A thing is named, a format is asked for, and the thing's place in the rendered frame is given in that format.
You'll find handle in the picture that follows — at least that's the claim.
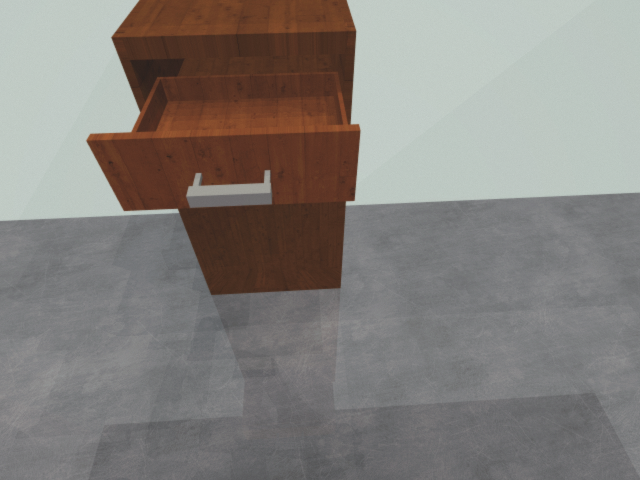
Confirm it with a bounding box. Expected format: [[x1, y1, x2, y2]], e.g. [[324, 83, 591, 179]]
[[186, 170, 272, 208]]

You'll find drawer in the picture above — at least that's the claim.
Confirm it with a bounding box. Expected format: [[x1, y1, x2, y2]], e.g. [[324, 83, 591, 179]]
[[86, 72, 361, 211]]

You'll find cabinet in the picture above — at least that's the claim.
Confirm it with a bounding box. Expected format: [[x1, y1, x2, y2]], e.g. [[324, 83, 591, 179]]
[[111, 0, 356, 295]]

